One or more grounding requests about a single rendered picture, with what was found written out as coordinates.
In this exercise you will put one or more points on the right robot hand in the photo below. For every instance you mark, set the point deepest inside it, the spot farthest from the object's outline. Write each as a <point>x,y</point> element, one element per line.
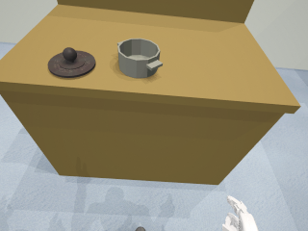
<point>245,222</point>

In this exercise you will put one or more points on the pot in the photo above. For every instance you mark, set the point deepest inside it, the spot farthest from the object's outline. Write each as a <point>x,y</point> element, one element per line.
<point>138,57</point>

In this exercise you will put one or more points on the table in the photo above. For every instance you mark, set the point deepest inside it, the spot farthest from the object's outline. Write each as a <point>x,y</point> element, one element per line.
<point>215,96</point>

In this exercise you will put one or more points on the lid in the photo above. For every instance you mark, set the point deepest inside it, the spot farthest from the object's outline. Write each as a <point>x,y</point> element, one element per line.
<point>82,65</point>

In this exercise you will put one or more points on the knob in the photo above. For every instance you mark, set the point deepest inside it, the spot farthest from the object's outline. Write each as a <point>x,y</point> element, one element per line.
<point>70,54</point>

